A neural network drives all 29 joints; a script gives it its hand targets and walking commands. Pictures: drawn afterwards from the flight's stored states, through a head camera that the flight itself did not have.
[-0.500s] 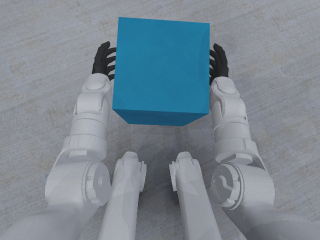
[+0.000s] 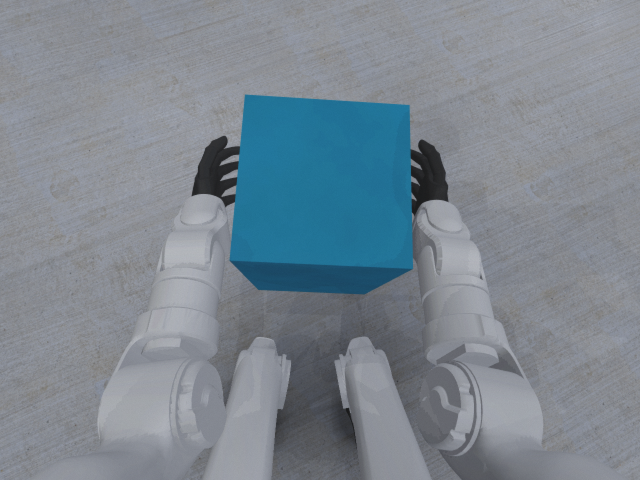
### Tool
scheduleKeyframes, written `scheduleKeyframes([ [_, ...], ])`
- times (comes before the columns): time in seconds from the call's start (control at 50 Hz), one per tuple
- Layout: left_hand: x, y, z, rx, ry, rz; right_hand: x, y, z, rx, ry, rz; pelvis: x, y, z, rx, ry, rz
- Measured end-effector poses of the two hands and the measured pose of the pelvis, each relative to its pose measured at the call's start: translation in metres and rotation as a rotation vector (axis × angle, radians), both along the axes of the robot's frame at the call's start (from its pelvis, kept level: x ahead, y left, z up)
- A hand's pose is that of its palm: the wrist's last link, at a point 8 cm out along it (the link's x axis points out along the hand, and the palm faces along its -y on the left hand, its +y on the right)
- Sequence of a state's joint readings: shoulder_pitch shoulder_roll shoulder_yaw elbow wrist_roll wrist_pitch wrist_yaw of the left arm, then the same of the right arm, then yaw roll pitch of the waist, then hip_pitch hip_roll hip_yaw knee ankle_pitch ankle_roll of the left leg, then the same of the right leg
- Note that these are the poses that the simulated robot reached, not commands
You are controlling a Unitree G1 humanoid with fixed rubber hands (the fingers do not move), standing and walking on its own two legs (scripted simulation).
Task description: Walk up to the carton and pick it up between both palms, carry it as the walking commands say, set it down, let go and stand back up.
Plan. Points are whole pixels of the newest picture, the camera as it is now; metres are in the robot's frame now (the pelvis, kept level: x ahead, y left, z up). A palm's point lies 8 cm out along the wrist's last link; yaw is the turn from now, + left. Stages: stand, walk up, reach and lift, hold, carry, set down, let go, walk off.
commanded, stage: reach and lift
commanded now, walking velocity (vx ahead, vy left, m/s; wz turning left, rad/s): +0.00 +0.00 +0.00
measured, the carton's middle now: (318, 217) +0.45 +0.00 -0.12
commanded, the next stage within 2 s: none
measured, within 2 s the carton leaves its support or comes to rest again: neither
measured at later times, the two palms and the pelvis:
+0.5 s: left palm (197, 191) +0.43 +0.13 +0.01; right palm (457, 196) +0.43 -0.14 +0.02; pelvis +0.03 +0.00 +0.07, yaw +0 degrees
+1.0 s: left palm (172, 181) +0.41 +0.13 +0.08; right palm (492, 186) +0.41 -0.14 +0.09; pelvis +0.05 -0.01 +0.13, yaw +0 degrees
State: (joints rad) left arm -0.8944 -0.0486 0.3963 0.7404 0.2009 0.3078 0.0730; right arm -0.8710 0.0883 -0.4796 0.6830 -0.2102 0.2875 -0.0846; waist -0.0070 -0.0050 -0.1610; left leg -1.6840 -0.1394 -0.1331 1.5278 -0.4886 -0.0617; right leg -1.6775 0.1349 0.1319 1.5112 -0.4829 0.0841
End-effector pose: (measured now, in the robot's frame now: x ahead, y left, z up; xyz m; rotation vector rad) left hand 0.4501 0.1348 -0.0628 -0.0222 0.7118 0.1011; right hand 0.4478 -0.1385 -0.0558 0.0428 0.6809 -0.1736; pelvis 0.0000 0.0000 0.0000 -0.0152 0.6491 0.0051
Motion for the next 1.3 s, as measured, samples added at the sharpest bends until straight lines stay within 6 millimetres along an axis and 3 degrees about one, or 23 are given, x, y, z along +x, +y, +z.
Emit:
scheduleKeyframes([
  [0.8, -0.033, -0.004, 0.119, 0.014, -0.011, 0.005, -0.030, -0.005, 0.116, 0.005, -0.010, 0.011, 0.043, -0.007, 0.107, 0.018, -0.181, -0.007],
  [1.3, -0.052, -0.001, 0.190, 0.009, -0.004, -0.005, -0.051, -0.003, 0.187, 0.007, -0.002, 0.002, 0.057, -0.006, 0.165, 0.016, -0.358, -0.005],
])
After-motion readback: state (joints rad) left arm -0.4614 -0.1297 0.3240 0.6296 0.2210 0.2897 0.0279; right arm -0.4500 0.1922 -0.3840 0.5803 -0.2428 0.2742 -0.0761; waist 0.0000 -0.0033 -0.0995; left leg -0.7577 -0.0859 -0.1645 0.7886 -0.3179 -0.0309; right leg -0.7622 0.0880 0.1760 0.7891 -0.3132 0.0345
